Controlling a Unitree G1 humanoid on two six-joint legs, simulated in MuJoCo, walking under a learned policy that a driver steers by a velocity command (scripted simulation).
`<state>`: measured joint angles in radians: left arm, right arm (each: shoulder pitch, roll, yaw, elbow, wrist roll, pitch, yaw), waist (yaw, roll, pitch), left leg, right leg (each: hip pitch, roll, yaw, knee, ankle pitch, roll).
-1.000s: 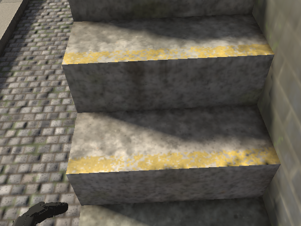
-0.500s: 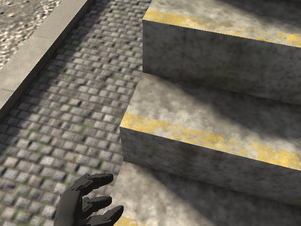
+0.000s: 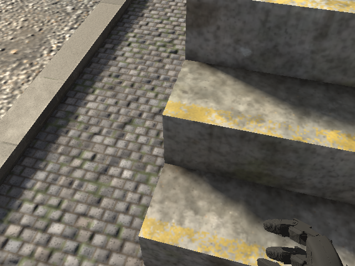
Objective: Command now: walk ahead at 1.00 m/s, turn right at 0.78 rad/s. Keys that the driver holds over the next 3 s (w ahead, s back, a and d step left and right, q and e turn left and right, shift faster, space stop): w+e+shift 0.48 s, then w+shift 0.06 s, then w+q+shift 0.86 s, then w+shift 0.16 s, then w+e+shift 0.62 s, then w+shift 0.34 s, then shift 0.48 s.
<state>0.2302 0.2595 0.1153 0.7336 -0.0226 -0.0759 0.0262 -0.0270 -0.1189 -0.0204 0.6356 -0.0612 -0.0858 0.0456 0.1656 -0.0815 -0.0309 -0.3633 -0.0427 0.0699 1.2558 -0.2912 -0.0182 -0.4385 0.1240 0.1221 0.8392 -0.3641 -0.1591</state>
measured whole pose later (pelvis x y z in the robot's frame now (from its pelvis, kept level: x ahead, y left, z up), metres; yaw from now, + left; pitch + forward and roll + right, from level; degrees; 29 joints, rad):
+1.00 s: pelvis +0.21 -0.08 +0.24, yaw -16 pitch +1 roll +4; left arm 0.24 0.28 0.00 0.79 -0.02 -0.13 0.14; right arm 0.28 -0.13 0.00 0.64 -0.02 0.11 -0.05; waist -0.14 -0.02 -0.03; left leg -1.34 -0.08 -0.02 2.15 -0.29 0.07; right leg -0.24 -0.13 -0.31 0.40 -0.20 -0.07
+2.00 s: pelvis +0.50 -0.14 +0.43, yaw -6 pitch +1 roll +1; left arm 0.17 0.25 0.09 0.64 -0.04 0.01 0.04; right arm 0.27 -0.29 -0.02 0.76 -0.11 -0.21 0.01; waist 0.02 -0.01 -0.08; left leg -0.16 0.22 0.25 0.46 -0.28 -0.09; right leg -1.14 0.02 0.10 2.37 -0.56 -0.06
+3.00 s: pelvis +0.67 -0.09 +0.63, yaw -22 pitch +1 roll +0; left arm 0.24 0.19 -0.08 0.74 -0.03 0.00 0.13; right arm 0.09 -0.10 0.07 0.76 0.00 -0.09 0.02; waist 0.00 0.02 0.01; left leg -0.29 -0.04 0.09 0.60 -0.32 0.07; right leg -0.37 -0.04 0.06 0.54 -0.19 0.06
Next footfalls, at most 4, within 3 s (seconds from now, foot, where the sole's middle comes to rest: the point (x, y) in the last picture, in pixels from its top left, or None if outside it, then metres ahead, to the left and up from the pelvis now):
0.22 left None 0.04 0.14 -0.75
0.54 right None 0.25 -0.17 -0.54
1.40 left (198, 202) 0.52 0.06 -0.34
2.06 right None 0.59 -0.33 -0.13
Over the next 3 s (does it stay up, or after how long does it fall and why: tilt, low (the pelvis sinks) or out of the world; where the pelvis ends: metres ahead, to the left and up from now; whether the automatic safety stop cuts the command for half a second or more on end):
stays up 0.67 -0.09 0.63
